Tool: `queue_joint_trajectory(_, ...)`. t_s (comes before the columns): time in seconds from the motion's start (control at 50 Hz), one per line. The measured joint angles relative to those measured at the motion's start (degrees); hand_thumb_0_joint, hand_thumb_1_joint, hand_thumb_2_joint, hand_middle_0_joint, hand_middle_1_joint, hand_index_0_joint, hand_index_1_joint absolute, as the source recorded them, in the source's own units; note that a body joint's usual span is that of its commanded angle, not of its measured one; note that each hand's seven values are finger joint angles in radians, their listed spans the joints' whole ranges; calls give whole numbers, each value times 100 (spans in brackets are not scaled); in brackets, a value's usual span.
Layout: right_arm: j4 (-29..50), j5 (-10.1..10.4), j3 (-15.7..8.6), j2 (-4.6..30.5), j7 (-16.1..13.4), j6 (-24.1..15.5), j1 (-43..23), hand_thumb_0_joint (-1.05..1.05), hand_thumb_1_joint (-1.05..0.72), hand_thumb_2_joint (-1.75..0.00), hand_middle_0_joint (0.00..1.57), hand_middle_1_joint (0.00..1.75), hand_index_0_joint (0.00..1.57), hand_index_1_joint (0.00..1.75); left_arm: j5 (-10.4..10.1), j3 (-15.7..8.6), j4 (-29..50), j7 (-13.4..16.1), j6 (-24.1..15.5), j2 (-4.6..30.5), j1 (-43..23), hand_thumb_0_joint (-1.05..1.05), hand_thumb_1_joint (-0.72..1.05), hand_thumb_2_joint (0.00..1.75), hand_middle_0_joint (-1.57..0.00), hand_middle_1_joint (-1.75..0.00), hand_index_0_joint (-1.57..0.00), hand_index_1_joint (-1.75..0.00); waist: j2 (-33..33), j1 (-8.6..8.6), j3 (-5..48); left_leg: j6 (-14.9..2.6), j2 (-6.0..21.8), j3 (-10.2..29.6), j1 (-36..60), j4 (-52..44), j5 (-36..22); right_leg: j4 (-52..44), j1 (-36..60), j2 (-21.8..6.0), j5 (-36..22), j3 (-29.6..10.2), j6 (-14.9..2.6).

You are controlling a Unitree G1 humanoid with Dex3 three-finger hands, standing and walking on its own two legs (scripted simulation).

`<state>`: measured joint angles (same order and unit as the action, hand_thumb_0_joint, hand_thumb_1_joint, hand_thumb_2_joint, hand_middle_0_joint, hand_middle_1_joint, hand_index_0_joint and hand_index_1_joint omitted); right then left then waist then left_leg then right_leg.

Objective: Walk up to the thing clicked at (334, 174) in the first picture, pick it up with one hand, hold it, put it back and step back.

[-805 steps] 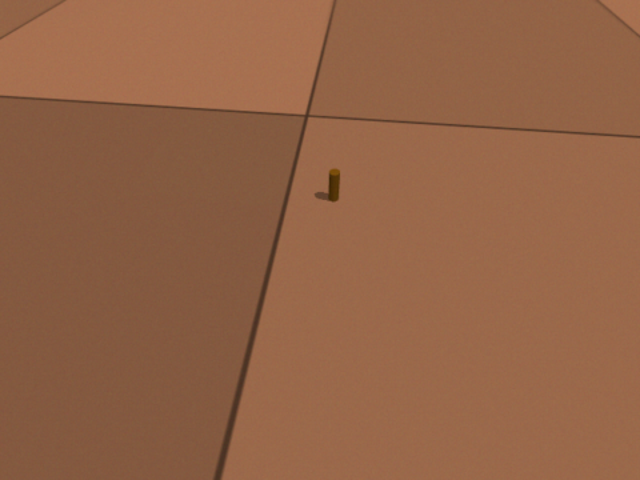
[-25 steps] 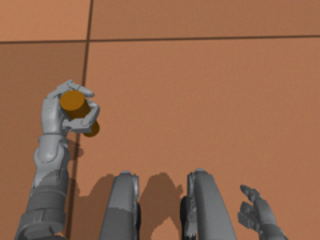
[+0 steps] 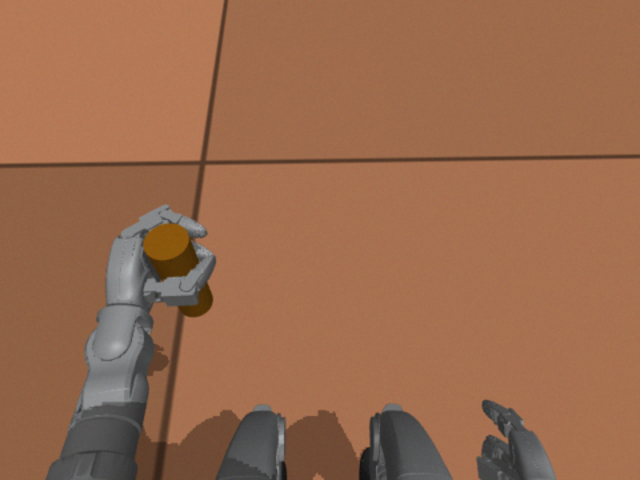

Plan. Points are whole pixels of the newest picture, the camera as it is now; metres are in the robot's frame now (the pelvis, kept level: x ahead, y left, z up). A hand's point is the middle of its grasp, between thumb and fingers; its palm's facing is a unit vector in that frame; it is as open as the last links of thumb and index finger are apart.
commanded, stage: lift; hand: left
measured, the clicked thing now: (183, 275) +0.35 +0.19 +0.00
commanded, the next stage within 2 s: hold in 0.70 s
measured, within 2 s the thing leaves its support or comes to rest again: neither
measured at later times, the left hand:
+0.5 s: hand (184, 240) +0.35 +0.17 +0.09, palm faces +0.05 -1.00 -0.01, open 6.6 cm
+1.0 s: hand (190, 227) +0.36 +0.16 +0.11, palm faces +0.04 -1.00 +0.00, open 6.6 cm
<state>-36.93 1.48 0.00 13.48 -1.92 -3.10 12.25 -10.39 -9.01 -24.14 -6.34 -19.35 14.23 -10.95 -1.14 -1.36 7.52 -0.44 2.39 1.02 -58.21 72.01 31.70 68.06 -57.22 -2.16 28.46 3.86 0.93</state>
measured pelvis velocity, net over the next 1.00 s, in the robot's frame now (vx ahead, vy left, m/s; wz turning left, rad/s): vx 0.03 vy -0.01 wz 0.00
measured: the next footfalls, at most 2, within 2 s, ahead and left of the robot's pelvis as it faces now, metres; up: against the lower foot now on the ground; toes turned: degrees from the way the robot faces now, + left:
none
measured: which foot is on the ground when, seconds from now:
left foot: down 0.00-1.00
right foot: down 0.00-1.00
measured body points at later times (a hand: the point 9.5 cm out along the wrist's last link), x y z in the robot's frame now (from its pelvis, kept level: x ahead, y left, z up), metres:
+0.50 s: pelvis +0.02 -0.01 +0.05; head +0.08 +0.00 +0.49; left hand +0.35 +0.22 +0.09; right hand +0.15 -0.25 -0.06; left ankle +0.03 +0.11 -0.63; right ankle +0.04 -0.14 -0.63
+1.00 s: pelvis +0.03 -0.01 +0.06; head +0.08 -0.01 +0.51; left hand +0.35 +0.21 +0.11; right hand +0.15 -0.26 -0.05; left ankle +0.03 +0.11 -0.63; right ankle +0.04 -0.14 -0.63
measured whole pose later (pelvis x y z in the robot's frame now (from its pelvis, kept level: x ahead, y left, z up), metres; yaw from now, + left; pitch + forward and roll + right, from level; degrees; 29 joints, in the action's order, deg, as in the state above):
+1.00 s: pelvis +0.03 -0.01 +0.06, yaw +0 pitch +8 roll -1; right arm -38.3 0.6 -0.5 12.9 -2.8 -1.5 13.7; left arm -11.2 -8.9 -26.9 -8.4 -21.2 11.6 -8.5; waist -0.9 -0.9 2.8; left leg 0.8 2.6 -0.2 -33.3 50.7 25.5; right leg 48.7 -33.5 -1.4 23.2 3.4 0.1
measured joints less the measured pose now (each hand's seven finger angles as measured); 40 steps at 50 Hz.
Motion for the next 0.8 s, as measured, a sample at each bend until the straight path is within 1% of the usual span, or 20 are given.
queue_joint_trajectory(0.16, -50, -34, 27, -67, -16, 22, 88, 1, -90, -89, 20, 29, 20, 30, 7, 44, -80, 49, -40, -69, 26, 4, 2, 112, -94, -109, -93, -108, 20, 36, -132, 6, -6, -55, 680, -585, -179, -556, 655, 10, -171, -31, 4)
queue_joint_trajectory(0.4, -90, -70, 13, -105, -42, 39, 104, 1, -90, -89, 20, 29, 20, 30, 6, 60, -211, -17, -80, -155, 86, 4, 2, 112, -94, -109, -93, -108, 32, 38, -285, 33, 0, -88, 1472, -1276, -393, -1213, 1424, 37, -369, -38, -14)
queue_joint_trajectory(0.54, -106, -85, -14, -80, -54, 65, 102, 1, -90, -89, 20, 29, 20, 30, -2, 58, -249, -94, -131, -166, 140, 4, 2, 112, -93, -110, -92, -109, 40, 43, -354, 58, 3, -104, 1792, -1549, -468, -1451, 1722, 48, -427, -44, -34)
queue_joint_trajectory(0.62, -130, -86, -25, -68, -65, 77, 111, 1, -90, -89, 20, 29, 20, 30, -50, 47, -238, -147, -171, -174, 173, 4, 2, 112, -93, -110, -92, -109, 32, 46, -375, 73, 6, -105, 1944, -1672, -495, -1556, 1866, 54, -443, -42, -45)
queue_joint_trajectory(0.8, -156, -94, -40, -66, -89, 135, 134, 1, -90, -89, 20, 29, 20, 30, -55, 31, -301, -211, -147, -208, 188, 4, 2, 112, -93, -110, -92, -109, 20, 37, -400, 101, 17, -102, 2223, -1909, -555, -1761, 2131, 73, -482, -31, -67)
